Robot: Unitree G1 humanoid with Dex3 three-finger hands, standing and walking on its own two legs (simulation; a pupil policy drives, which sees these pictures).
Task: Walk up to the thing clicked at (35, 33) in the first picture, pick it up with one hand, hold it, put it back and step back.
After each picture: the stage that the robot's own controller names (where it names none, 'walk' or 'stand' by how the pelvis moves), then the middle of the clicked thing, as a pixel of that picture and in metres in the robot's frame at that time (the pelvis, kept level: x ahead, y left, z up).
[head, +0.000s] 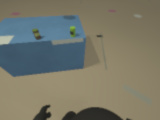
stand; (36, 34) +0.82 +0.66 -0.03
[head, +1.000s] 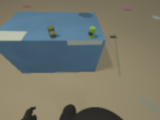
walk; (51, 32) +0.80 +0.41 +0.01
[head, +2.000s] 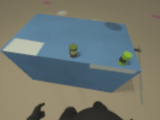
stand; (73, 51) +0.54 +0.16 -0.01
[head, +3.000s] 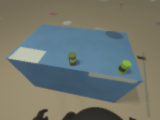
stand; (72, 59) +0.49 +0.18 -0.02
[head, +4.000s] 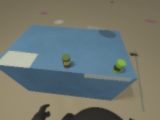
stand; (66, 61) +0.46 +0.21 -0.02
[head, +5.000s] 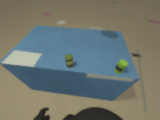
stand; (69, 61) +0.47 +0.19 -0.03
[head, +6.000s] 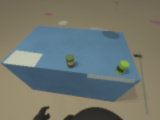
stand; (70, 61) +0.47 +0.18 -0.03
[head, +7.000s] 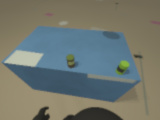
stand; (70, 61) +0.47 +0.18 -0.03
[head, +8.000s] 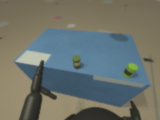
rise first; (76, 62) +0.47 +0.16 -0.03
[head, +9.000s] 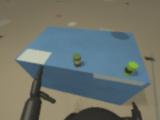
go down; (77, 60) +0.49 +0.16 -0.02
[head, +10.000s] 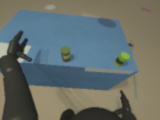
go down; (65, 54) +0.48 +0.15 +0.00
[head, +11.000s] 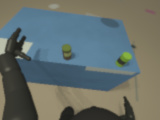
go down; (66, 52) +0.49 +0.16 +0.01
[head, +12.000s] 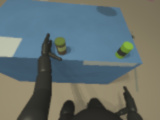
close in; (61, 46) +0.49 +0.16 +0.05
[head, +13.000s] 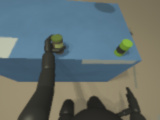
lift; (58, 44) +0.50 +0.17 +0.06
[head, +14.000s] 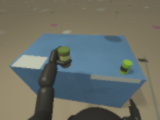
lift; (64, 57) +0.34 +0.17 +0.20
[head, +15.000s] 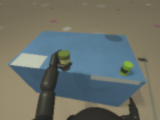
hold; (64, 60) +0.34 +0.17 +0.16
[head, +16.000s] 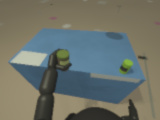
hold; (63, 61) +0.32 +0.17 +0.17
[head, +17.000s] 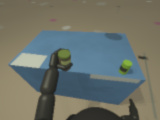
crouch; (65, 60) +0.32 +0.16 +0.18
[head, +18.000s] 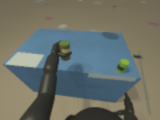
crouch; (65, 50) +0.42 +0.17 +0.17
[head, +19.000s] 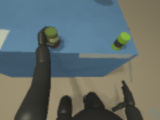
lower; (52, 38) +0.53 +0.17 +0.07
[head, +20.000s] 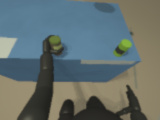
lower; (56, 46) +0.49 +0.18 +0.06
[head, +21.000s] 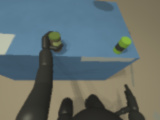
lower; (56, 42) +0.51 +0.17 +0.06
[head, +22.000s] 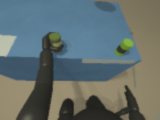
lower; (56, 43) +0.50 +0.18 +0.06
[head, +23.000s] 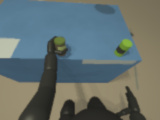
loosen; (60, 47) +0.49 +0.15 +0.06
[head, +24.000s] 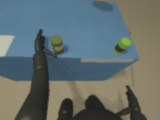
withdraw; (57, 45) +0.49 +0.16 +0.06
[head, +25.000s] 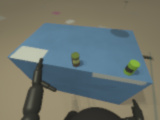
sink last; (75, 59) +0.46 +0.15 +0.01
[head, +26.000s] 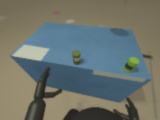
stand; (76, 57) +0.49 +0.15 +0.01
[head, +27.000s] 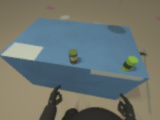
stand; (73, 56) +0.47 +0.15 +0.02
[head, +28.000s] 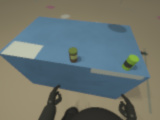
stand; (73, 55) +0.48 +0.16 +0.03
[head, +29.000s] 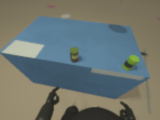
stand; (74, 55) +0.48 +0.15 +0.03
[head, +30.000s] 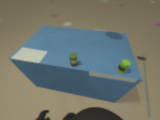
walk; (73, 60) +0.50 +0.17 -0.03
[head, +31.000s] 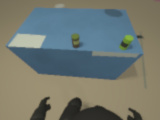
walk; (75, 41) +0.61 +0.16 -0.01
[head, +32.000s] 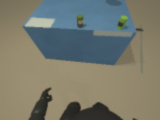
walk; (80, 21) +0.90 +0.15 +0.00
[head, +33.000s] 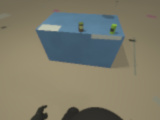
stand; (81, 27) +1.08 +0.20 -0.01
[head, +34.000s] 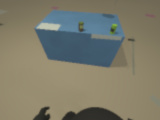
stand; (81, 26) +1.08 +0.17 -0.03
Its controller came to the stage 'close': yes
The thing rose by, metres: 0.21
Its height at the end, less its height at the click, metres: +0.00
